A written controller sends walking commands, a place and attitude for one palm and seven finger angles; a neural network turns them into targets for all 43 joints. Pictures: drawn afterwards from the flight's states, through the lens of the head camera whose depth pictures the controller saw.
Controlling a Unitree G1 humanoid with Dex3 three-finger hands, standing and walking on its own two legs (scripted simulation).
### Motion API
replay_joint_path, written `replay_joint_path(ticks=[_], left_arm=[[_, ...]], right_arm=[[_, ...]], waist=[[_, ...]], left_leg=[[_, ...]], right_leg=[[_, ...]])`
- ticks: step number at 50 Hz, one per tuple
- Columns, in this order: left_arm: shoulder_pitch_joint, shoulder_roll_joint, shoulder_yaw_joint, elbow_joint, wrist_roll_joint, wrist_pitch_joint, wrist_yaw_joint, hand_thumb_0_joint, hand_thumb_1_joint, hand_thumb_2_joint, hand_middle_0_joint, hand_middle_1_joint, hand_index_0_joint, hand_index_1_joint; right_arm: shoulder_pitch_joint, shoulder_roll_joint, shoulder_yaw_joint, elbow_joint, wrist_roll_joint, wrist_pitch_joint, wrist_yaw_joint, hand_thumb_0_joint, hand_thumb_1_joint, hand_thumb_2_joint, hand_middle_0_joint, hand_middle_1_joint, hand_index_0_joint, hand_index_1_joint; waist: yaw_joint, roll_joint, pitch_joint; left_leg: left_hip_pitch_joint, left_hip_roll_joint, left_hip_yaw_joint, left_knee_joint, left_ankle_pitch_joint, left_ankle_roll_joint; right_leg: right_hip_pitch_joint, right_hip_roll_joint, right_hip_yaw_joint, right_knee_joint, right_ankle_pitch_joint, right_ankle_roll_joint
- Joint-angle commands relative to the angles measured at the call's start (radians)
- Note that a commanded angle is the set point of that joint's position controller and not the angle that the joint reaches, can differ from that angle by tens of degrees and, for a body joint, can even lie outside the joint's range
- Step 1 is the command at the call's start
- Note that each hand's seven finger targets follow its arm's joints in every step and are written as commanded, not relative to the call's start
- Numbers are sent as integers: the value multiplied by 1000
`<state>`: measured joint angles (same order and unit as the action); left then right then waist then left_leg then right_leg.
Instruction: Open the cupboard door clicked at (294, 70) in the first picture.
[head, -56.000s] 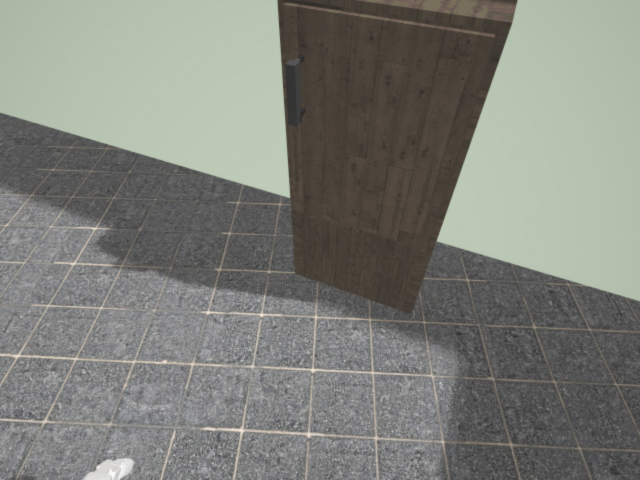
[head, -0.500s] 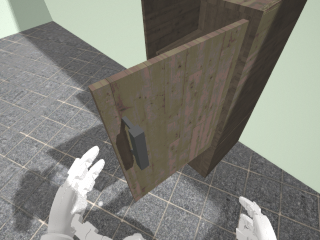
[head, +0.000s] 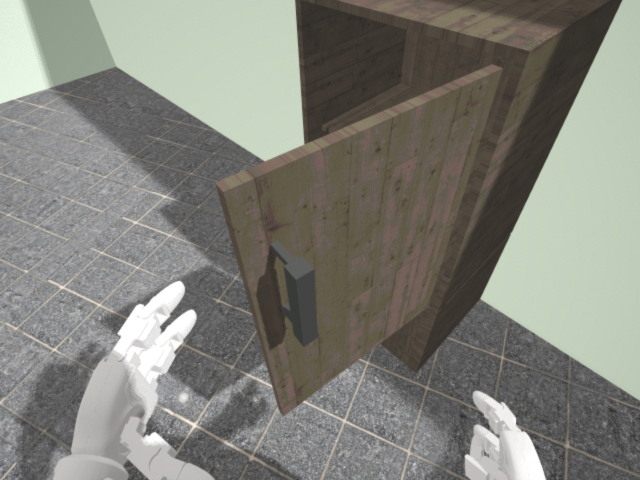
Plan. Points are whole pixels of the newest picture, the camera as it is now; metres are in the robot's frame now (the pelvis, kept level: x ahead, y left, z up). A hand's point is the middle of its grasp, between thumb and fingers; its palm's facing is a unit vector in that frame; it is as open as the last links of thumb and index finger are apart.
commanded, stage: draw the hand back to the body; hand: left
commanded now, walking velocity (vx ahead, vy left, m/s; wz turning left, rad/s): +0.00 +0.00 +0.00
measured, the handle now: (293, 294) +0.33 +0.06 +0.08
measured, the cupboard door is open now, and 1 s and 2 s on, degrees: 82 82 82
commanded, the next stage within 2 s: step back with the hand held close in 1.22 s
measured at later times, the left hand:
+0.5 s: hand (90, 356) +0.20 +0.23 +0.15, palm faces +0.28 -0.89 -0.35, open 13.2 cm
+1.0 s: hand (51, 299) +0.23 +0.26 +0.19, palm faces +0.41 -0.81 -0.41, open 7.8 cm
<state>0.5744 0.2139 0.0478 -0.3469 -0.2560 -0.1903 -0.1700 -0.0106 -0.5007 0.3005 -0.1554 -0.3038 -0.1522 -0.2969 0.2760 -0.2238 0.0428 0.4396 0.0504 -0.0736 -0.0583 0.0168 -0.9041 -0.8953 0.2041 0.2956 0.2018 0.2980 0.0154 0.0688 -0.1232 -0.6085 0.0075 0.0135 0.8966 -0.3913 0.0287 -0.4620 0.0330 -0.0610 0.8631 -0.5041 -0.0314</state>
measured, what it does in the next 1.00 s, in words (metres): stands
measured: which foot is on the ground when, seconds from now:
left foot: down 0.00-1.00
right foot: down 0.00-1.00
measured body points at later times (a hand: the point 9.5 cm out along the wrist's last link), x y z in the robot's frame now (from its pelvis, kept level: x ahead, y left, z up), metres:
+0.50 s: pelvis +0.01 +0.02 +0.04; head +0.01 +0.01 +0.49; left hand +0.18 +0.28 +0.17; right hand +0.20 -0.19 -0.04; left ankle +0.04 +0.10 -0.69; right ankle -0.04 -0.10 -0.69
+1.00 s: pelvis +0.03 +0.01 +0.05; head +0.03 -0.02 +0.50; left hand +0.20 +0.30 +0.22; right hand +0.22 -0.22 -0.04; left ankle +0.04 +0.10 -0.69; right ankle -0.04 -0.10 -0.69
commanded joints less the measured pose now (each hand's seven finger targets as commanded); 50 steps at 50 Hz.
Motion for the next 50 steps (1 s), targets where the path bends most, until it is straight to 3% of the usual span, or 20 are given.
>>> replay_joint_path(ticks=[1, 7, 8, 9, 11, 15, 17, 21, 27, 30, 34, 35, 42, 45, 47, 50], left_arm=[[-43, 123, 106, -269, -26, -52, -6, 0, -500, 300, -150, -300, -150, -300], [-60, 131, 132, -293, -45, -18, -21, 0, -325, 375, -156, -300, -156, -300], [-79, 257, 156, -371, 98, 0, 111, 0, -290, 390, -158, -300, -158, -300], [-18, 177, 118, -340, 115, 28, 168, 0, -255, 405, -159, -300, -159, -300], [1, 143, 97, -302, 142, 64, 215, 0, -185, 435, -161, -300, -161, -300], [-64, 212, 154, -312, 181, 72, 276, 0, -45, 495, -166, -300, -166, -300], [-94, 220, 162, -332, 191, 69, 292, 0, 25, 525, -169, -300, -169, -300], [-92, 226, 186, -331, 200, 71, 311, 0, 165, 585, -174, -300, -174, -300], [-53, 243, 249, -297, 196, 75, 311, 0, 375, 675, -181, -300, -181, -300], [-75, 267, 287, -290, 198, 74, 309, 0, 480, 720, -185, -300, -185, -300], [-113, 291, 333, -310, 195, 73, 309, 0, 620, 780, -190, -300, -190, -300], [-121, 317, 361, -307, 195, 72, 313, 0, 655, 795, -191, -300, -191, -300], [-161, 338, 422, -280, 180, 75, 311, 0, 900, 900, -200, -300, -200, -300], [-136, 281, 369, -227, 180, 83, 299, 0, 900, 900, -200, -300, -200, -300], [-136, 278, 359, -223, 178, 87, 295, 0, 900, 900, -200, -300, -200, -300], [-164, 318, 384, -252, 179, 80, 297, 0, 900, 900, -200, -300, -200, -300]], right_arm=[[-116, -109, -45, -173, -3, -81, -11, 0, -900, -900, 200, 300, 200, 300], [-121, -115, -40, -155, 3, -105, -12, 0, -900, -900, 200, 300, 200, 300], [-134, -107, -34, -158, -11, -90, -36, 0, -900, -900, 200, 300, 200, 300], [-125, -90, -27, -148, -18, -82, -46, 0, -900, -900, 200, 300, 200, 300], [-127, -88, -25, -132, -19, -69, -49, 0, -900, -900, 200, 300, 200, 300], [-158, -103, -23, -106, -31, -59, -58, 0, -900, -900, 200, 300, 200, 300], [-163, -101, -19, -96, -35, -63, -60, 0, -900, -900, 200, 300, 200, 300], [-181, -102, -16, -65, -40, -77, -56, 0, -900, -900, 200, 300, 200, 300], [-188, -110, -30, -32, -45, -72, -40, 0, -900, -900, 200, 300, 200, 300], [-191, -117, -35, -14, -46, -65, -32, 0, -900, -900, 200, 300, 200, 300], [-190, -115, -41, -9, -47, -56, -27, 0, -900, -900, 200, 300, 200, 300], [-193, -119, -42, -2, -49, -56, -27, 0, -900, -900, 200, 300, 200, 300], [-198, -115, -52, 11, -44, -42, -24, 0, -900, -900, 200, 300, 200, 300], [-201, -121, -56, 13, -44, -34, -17, 0, -900, -900, 200, 300, 200, 300], [-204, -124, -60, 9, -44, -25, -16, 0, -900, -900, 200, 300, 200, 300], [-213, -126, -63, 8, -45, -23, -20, 0, -900, -900, 200, 300, 200, 300]], waist=[[13, -49, -58], [12, -9, -41], [51, -2, -38], [27, -17, 4], [18, -42, 54], [24, -44, 57], [25, -13, 44], [31, 23, 46], [44, -44, 35], [47, -36, 42], [48, 8, 31], [53, -1, 31], [51, -4, 31], [46, -22, 63], [46, -36, 64], [51, -43, 42]], left_leg=[[194, -6, -64, -155, 161, 6], [236, -1, -80, -196, 129, 1], [259, 1, -72, -230, 119, 4], [284, 3, -61, -241, 114, 4], [293, 8, -61, -257, 96, 5], [359, 12, -61, -322, 100, 7], [400, 14, -67, -359, 113, 6], [450, 21, -79, -426, 152, 0], [510, 32, -63, -472, 324, -6], [527, 33, -56, -483, 384, -10], [565, 35, -48, -495, 435, -13], [556, 32, -48, -495, 446, -13], [588, 31, -28, -494, 492, -9], [585, 28, -20, -496, 480, -4], [588, 28, -16, -501, 468, 0], [588, 19, -8, -495, 447, 6]], right_leg=[[-48, 6, 13, -174, 275, 19], [-42, 10, -1, -201, 229, 14], [-20, -21, 68, -288, 223, -1], [-25, -30, 65, -321, 204, 1], [-18, -32, 58, -347, 177, 6], [47, -33, 52, -406, 171, 7], [81, -34, 46, -417, 185, 5], [157, -31, 38, -436, 236, 2], [250, -26, 32, -467, 363, 6], [282, -24, 35, -488, 402, 5], [296, -25, 39, -503, 430, 8], [315, -25, 38, -508, 447, 5], [324, -27, 43, -526, 503, 12], [321, -27, 42, -540, 507, 13], [318, -27, 45, -543, 508, 18], [338, -32, 52, -551, 522, 16]])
